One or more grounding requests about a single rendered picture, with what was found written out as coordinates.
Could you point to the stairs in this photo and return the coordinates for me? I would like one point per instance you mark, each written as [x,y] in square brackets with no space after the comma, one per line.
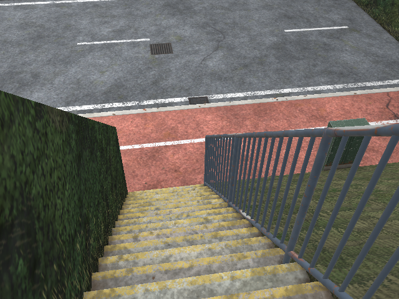
[186,243]

